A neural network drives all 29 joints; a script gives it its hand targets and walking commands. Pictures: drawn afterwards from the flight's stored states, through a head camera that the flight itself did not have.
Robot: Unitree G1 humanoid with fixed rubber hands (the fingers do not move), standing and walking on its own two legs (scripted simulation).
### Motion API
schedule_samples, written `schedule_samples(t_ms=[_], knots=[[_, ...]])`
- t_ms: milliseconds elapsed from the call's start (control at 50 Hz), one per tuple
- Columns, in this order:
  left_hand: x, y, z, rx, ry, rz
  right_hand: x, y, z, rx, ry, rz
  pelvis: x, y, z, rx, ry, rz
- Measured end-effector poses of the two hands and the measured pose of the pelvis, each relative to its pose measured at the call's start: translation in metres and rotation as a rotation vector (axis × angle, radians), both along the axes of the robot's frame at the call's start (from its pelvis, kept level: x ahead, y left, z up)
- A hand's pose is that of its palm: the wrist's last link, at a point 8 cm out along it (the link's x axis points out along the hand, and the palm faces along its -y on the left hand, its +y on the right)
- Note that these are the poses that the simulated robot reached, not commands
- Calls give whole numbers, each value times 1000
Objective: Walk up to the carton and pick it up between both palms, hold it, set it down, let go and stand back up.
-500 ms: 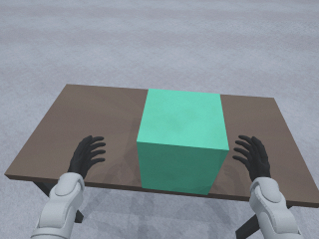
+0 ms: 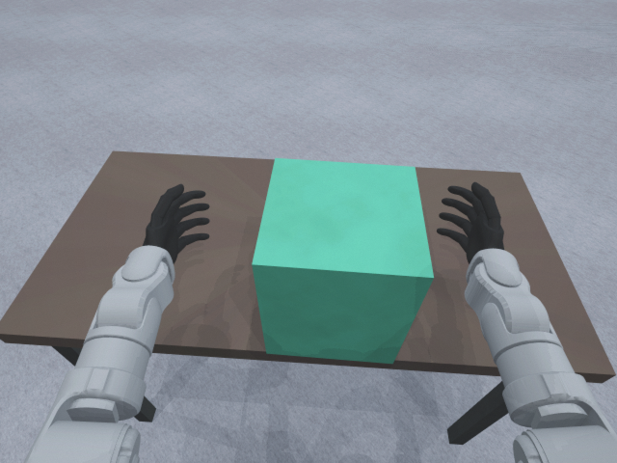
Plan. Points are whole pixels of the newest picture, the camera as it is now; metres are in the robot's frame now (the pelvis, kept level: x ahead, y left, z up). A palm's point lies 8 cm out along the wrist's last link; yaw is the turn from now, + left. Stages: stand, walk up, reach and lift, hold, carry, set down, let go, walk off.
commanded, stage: reach and lift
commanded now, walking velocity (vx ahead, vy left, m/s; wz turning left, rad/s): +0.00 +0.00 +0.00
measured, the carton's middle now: (336, 265) +0.43 -0.02 -0.01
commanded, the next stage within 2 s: none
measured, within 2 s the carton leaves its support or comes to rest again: neither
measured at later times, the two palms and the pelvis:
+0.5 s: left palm (159, 173) +0.44 +0.21 +0.17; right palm (489, 169) +0.43 -0.19 +0.19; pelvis -0.02 +0.00 +0.00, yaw +1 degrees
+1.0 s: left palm (185, 239) +0.44 +0.21 +0.04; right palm (452, 246) +0.43 -0.19 +0.05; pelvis -0.02 +0.01 -0.02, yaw -1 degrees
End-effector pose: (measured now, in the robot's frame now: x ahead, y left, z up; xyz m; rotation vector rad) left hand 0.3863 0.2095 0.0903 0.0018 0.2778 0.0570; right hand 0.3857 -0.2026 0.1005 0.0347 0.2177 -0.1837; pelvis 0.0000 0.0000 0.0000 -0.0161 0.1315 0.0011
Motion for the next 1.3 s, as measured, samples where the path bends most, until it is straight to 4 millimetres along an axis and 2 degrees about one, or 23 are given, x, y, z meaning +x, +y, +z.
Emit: schedule_samples(t_ms=[200,400,480,540,640,800,860,1120,1300], knots=[[20,-2,34,11,-10,5,20,8,26,-2,26,6,-5,1,-1,-4,27,8],[41,-3,72,27,9,21,41,7,73,-19,29,13,-15,2,-4,-6,69,14],[49,-3,78,25,6,27,47,9,85,-27,35,15,-18,2,-4,-4,86,15],[53,-2,74,30,2,27,48,12,84,-34,39,14,-19,2,-4,-4,100,15],[52,-1,54,44,8,20,45,17,60,-33,70,15,-18,3,-4,-5,116,17],[48,1,-2,49,32,21,36,19,-8,-7,134,16,-18,7,-7,-7,179,17],[49,1,-21,40,32,30,36,18,-26,-8,127,12,-17,8,-10,-7,230,10],[58,-11,-80,18,26,12,41,9,-73,-19,83,-4,-17,14,-21,-2,370,-21],[49,-23,-100,4,13,1,32,9,-98,-19,53,21,-13,15,-21,-3,423,-40]])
